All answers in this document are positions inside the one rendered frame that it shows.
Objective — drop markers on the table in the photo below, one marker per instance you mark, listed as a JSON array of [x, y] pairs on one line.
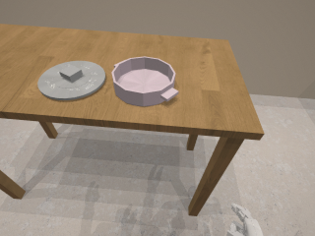
[[212, 99]]

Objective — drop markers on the robot right hand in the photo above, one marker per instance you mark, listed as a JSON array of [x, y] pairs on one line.
[[250, 227]]

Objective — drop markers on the lid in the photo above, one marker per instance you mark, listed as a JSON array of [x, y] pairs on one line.
[[53, 86]]

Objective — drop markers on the knob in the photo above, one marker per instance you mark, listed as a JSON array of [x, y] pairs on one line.
[[71, 73]]

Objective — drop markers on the pot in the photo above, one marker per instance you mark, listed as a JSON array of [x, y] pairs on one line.
[[144, 81]]

